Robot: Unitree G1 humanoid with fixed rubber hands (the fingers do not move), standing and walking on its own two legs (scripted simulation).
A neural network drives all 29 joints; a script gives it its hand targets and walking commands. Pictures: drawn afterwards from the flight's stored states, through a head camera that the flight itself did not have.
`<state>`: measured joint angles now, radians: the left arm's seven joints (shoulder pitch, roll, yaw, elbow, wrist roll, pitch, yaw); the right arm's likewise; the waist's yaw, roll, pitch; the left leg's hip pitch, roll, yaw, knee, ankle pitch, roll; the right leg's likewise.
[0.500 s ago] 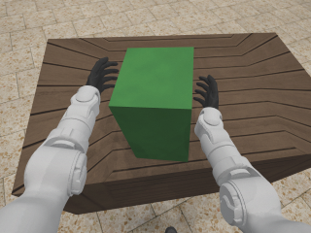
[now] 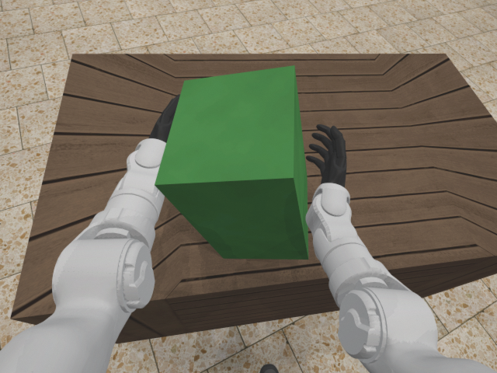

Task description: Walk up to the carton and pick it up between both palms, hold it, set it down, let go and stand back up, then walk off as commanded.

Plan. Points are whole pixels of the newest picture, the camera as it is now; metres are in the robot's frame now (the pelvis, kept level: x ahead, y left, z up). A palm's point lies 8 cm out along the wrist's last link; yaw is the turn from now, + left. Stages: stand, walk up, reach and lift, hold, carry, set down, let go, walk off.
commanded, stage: reach and lift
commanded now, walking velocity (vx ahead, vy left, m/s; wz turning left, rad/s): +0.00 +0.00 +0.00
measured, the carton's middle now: (252, 179) +0.43 -0.04 +0.03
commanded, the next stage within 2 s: none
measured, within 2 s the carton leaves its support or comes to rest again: neither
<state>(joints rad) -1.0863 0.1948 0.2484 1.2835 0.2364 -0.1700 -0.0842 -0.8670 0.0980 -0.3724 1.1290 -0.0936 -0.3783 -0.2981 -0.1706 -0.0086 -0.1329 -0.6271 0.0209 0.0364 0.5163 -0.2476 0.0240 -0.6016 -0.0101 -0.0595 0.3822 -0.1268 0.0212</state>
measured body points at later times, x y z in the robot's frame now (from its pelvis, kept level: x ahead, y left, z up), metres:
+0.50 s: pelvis -0.01 +0.00 +0.00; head +0.10 +0.03 +0.44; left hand +0.49 +0.08 +0.06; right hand +0.39 -0.18 +0.04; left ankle -0.02 +0.09 -0.73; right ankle +0.01 -0.14 -0.73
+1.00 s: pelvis -0.01 +0.00 +0.00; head +0.10 +0.03 +0.44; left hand +0.49 +0.07 +0.06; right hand +0.39 -0.18 +0.03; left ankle -0.02 +0.09 -0.73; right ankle +0.01 -0.14 -0.73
